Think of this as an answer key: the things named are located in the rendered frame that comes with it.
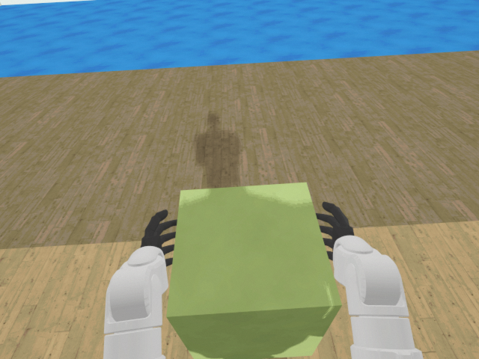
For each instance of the right robot forearm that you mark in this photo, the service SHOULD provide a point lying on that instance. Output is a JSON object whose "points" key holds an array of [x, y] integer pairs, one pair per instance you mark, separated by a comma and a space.
{"points": [[375, 299]]}

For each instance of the right robot hand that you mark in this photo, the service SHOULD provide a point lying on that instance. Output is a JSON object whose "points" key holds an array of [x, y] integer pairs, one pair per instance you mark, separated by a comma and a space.
{"points": [[340, 225]]}

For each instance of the carton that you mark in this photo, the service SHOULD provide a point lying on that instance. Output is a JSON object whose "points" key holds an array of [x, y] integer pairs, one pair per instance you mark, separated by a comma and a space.
{"points": [[250, 277]]}

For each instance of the left robot forearm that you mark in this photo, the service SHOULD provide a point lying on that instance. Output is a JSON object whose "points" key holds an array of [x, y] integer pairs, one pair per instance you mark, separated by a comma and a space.
{"points": [[134, 307]]}

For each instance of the left robot hand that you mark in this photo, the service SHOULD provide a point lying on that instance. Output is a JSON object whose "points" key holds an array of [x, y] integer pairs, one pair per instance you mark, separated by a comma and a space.
{"points": [[152, 233]]}

